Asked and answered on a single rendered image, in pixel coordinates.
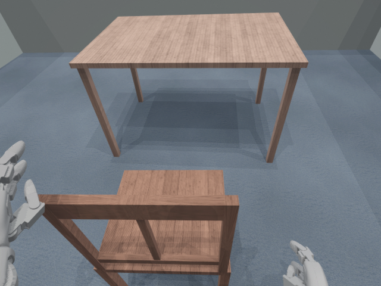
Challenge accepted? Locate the robot right hand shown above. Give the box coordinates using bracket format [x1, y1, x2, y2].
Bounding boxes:
[283, 240, 328, 286]

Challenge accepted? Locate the left robot forearm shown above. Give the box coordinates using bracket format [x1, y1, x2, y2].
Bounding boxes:
[0, 246, 18, 286]

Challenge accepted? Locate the robot left hand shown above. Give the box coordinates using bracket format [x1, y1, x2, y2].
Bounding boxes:
[0, 141, 45, 247]

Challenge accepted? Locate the chair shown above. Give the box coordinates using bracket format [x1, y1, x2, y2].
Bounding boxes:
[38, 170, 239, 286]

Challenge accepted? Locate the table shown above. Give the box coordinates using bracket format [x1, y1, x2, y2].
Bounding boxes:
[69, 13, 308, 163]

